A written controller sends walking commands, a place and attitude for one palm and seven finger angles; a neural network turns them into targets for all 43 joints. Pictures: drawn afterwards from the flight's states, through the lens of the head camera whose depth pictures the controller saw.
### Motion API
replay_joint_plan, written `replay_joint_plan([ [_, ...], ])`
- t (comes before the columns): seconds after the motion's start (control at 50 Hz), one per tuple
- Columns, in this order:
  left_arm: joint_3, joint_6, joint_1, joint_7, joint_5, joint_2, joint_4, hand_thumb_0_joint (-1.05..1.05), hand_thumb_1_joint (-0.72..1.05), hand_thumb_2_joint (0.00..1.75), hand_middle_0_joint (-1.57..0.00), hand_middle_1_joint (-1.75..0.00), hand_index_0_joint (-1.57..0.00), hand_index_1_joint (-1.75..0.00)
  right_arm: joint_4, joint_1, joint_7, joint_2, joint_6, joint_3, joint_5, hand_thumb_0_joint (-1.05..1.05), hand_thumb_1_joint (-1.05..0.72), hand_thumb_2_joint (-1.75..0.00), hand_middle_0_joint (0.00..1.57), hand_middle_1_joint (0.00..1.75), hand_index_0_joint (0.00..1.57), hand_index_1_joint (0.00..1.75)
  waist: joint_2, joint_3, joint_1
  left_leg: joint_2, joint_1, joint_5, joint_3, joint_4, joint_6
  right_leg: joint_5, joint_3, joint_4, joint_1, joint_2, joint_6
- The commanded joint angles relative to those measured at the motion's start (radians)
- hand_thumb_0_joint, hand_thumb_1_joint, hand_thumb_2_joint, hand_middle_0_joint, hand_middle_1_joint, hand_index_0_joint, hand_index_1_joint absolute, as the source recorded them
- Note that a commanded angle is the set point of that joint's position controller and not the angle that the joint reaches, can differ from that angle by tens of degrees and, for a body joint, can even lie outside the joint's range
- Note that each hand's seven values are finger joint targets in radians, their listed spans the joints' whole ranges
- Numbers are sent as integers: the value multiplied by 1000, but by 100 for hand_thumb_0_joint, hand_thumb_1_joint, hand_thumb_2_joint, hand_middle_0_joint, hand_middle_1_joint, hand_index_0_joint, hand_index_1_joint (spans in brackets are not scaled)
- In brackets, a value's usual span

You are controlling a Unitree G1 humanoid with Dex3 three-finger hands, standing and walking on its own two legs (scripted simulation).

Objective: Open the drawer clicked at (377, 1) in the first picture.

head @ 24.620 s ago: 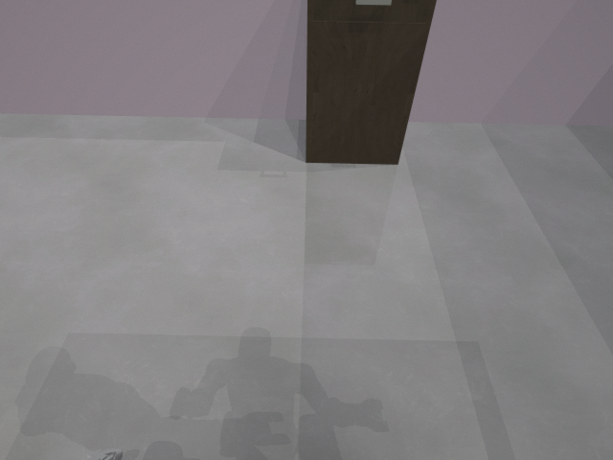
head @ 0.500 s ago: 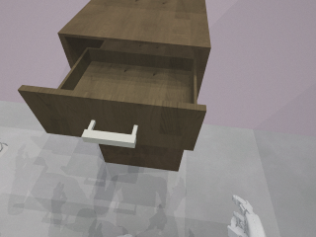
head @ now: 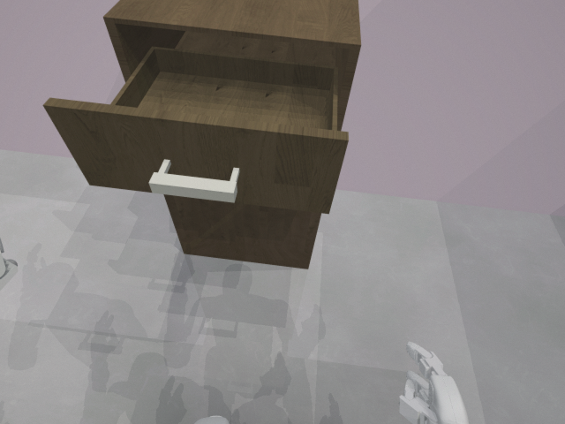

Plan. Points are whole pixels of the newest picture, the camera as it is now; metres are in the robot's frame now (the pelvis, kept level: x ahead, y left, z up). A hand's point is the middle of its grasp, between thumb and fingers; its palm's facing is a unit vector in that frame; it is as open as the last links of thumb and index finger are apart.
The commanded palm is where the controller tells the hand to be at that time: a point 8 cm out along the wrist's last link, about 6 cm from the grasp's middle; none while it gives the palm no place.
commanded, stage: stop stepping back and stand still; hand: left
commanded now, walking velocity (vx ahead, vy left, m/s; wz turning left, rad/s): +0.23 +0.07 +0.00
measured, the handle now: (197, 178) +0.46 +0.18 +0.05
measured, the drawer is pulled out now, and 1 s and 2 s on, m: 0.27 0.27 0.27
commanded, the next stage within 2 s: let the arm hang, fingers relaxed in 0.60 s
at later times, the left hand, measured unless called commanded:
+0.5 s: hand out of the picture +0.13 +0.22 +0.23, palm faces +0.45 -0.77 -0.45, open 7.4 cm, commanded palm +0.07 +0.26 +0.24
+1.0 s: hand out of the picture +0.00 +0.16 -0.16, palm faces +0.06 -0.98 -0.18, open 7.0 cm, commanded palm none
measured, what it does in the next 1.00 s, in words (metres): steps on the spot: right foot, then left foot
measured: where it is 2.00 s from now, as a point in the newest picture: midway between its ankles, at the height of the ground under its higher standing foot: outside the picture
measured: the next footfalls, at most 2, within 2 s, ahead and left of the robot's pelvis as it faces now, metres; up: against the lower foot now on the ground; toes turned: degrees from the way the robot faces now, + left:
right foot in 0.04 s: +0.01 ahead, -0.12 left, +0.00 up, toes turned +1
left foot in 0.26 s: +0.00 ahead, +0.10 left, +0.00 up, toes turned +2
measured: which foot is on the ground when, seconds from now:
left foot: down 0.00-0.06, up 0.08-0.24, down 0.26-1.00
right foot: up 0.00-0.02, down 0.04-1.00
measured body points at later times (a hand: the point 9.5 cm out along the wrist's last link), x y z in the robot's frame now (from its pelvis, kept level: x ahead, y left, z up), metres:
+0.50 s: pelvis -0.06 -0.02 +0.00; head -0.07 -0.01 +0.45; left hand +0.10 +0.26 +0.25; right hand +0.08 -0.27 -0.08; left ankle -0.04 +0.10 -0.73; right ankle -0.02 -0.11 -0.73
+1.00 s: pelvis -0.05 -0.01 +0.01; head -0.03 +0.00 +0.45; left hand +0.00 +0.21 -0.15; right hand +0.03 -0.24 -0.14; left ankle -0.04 +0.10 -0.73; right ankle -0.03 -0.12 -0.73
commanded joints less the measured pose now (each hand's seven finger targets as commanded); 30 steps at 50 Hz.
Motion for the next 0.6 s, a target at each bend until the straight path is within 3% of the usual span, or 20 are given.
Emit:
replay_joint_plan([
  [0.0, 102, -30, -49, 5, 3, 187, -153, 0, 90, 90, -20, -30, -20, -30, -157, -45, -11, -161, -22, -29, 31, 0, -90, -90, 20, 30, 20, 30, 86, -137, -26, 66, 4, -137, -32, -14, 73, 207, 15, -431, 223, -95, -10],
  [0.02, 130, -25, -77, 13, 1, 229, -121, 0, 90, 90, -20, -30, -20, -30, -172, -49, -18, -142, -9, -25, 35, 0, -90, -90, 20, 30, 20, 30, -101, -110, -44, -26, -21, -267, 22, 147, 38, 190, 205, -521, 134, -235, -78],
  [0.04, 120, -7, -70, 18, -13, 223, -90, 0, 90, 90, -20, -30, -20, -30, -170, -38, -25, -141, -2, -30, 42, 0, -90, -90, 20, 30, 20, 30, -210, -132, -40, -95, -49, -245, -7, 322, 31, 211, 360, -572, 114, -360, -148],
  [0.06, 125, 4, -47, 20, -16, 224, -89, 0, 90, 90, -20, -30, -20, -30, -163, -46, -24, -154, 7, -37, 44, 0, -90, -90, 20, 30, 20, 30, -196, -158, -26, -95, -41, -231, -44, 439, 29, 238, 379, -561, 116, -364, -173],
  [0.1, 113, 9, 16, 22, -16, 186, -43, 0, 90, 90, -20, -30, -20, -30, -159, -71, -35, -133, 33, -22, 28, 0, -90, -90, 20, 30, 20, 30, -127, -136, -44, -79, -23, -194, -64, 386, 30, 132, 261, -528, 86, -318, -157],
  [0.12, 106, 9, 30, 23, -9, 175, -30, 0, 90, 90, -20, -30, -20, -30, -161, -90, -39, -131, 40, -18, 26, 0, -90, -90, 20, 30, 20, 30, -134, -114, -39, -77, 21, -196, -44, 290, 37, 50, 213, -545, 42, -292, -138],
  [0.14, 97, 9, 43, 25, 0, 170, -11, 0, 90, 90, -20, -30, -20, -30, -157, -101, -43, -132, 41, -15, 25, 0, -90, -90, 20, 30, 20, 30, -152, -95, -33, -81, 60, -200, -22, 197, 47, -31, 186, -569, 10, -273, -125],
  [0.2, 49, -4, 38, 29, 16, 150, -58, 0, 90, 90, -20, -30, -20, -30, -151, -70, -48, -154, 16, -17, 19, 0, -90, -90, 20, 30, 20, 30, -74, -67, -39, -76, 146, -154, 1, -176, 81, -94, 146, -530, 62, -214, -86],
  [0.24, 37, -23, 30, 26, 16, 154, -115, 0, 90, 90, -20, -30, -20, -30, -170, -62, -51, -190, -5, -36, 8, 0, -90, -90, 20, 30, 20, 30, 89, -60, -28, 20, 100, -198, -124, -308, 129, -24, 103, -391, 131, -103, -48],
  [0.26, 47, -25, 29, 24, 12, 169, -138, 0, 90, 90, -20, -30, -20, -30, -184, -67, -48, -203, -4, -46, 13, 0, -90, -90, 20, 30, 20, 30, 145, -89, -20, 72, 104, -116, -190, -297, 147, 85, 50, -291, 157, -56, -33],
  [0.28, 66, -33, 27, 24, 17, 189, -147, 0, 90, 90, -20, -30, -20, -30, -170, -70, -45, -179, -2, -31, 18, 0, -90, -90, 20, 30, 20, 30, 242, -115, -17, 102, 16, -380, -237, -374, 149, -31, 15, -241, 181, -55, -22],
  [0.3, 81, -31, -1, 32, 37, 196, -155, 0, 90, 90, -20, -30, -20, -30, -170, -69, -50, -167, -4, -25, 11, 0, -90, -90, 20, 30, 20, 30, 282, -73, -22, 108, -76, -499, -255, -422, 153, -6, -7, -182, 208, -28, -24],
  [0.34, 68, -26, -15, 33, 39, 179, -138, 0, 90, 90, -20, -30, -20, -30, -160, -55, -50, -175, -13, -31, 11, 0, -90, -90, 20, 30, 20, 30, 194, -55, -27, 84, -83, -331, -204, -337, 147, 107, -17, -214, 233, -26, -22],
  [0.38, 63, -28, -35, 34, 31, 179, -123, 0, 90, 90, -20, -30, -20, -30, -150, -57, -54, -176, -24, -30, 13, 0, -90, -90, 20, 30, 20, 30, 112, -70, -28, 43, -54, -244, -157, -271, 129, 113, 36, -310, 245, -53, -29],
  [0.42, 50, -33, -43, 30, 29, 162, -87, 0, 90, 90, -20, -30, -20, -30, -141, -44, -53, -173, -26, -32, 11, 0, -90, -90, 20, 30, 20, 30, 87, -50, -31, -19, -34, -284, -100, -197, 108, -3, 139, -412, 179, -98, -55],
  [0.46, 46, -31, -54, 27, 27, 164, -47, 0, 90, 90, -20, -30, -20, -30, -133, -32, -54, -174, -16, -38, 8, 0, -90, -90, 20, 30, 20, 30, -10, -10, -38, -56, 1, -289, -68, -85, 92, -201, 265, -532, 62, -161, -93],
  [0.48, 33, -28, -61, 26, 26, 153, -32, 0, 90, 90, -20, -30, -20, -30, -128, -27, -52, -166, -9, -34, 8, 0, -90, -90, 20, 30, 20, 30, -67, -16, -43, -68, 8, -241, -49, -32, 86, -208, 302, -559, 65, -198, -109],
  [0.52, 26, -27, -73, 25, 24, 147, -29, 0, 90, 90, -20, -30, -20, -30, -124, -25, -44, -159, -2, -32, 10, 0, -90, -90, 20, 30, 20, 30, -84, -54, -46, -75, 64, -151, -29, -11, 81, -101, 288, -550, 87, -231, -123],
  [0.54, 25, -27, -68, 25, 22, 147, -32, 0, 90, 90, -20, -30, -20, -30, -124, -30, -43, -157, 0, -29, 10, 0, -90, -90, 20, 30, 20, 30, -75, -65, -44, -72, 92, -125, -31, -47, 82, -43, 247, -531, 96, -219, -113],
  [0.58, 20, -27, -56, 25, 20, 147, -67, 0, 90, 90, -20, -30, -20, -30, -135, -43, -44, -159, 1, -23, 8, 0, -90, -90, 20, 30, 20, 30, 20, -59, -35, -37, 133, -105, -73, -164, 88, 30, 162, -473, 97, -151, -77],
])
